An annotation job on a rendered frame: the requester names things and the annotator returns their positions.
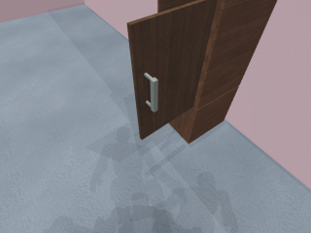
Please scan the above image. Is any cupboard door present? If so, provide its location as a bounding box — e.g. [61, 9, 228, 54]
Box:
[126, 0, 218, 140]

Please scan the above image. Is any handle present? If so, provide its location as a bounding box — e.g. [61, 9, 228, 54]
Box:
[144, 73, 158, 113]

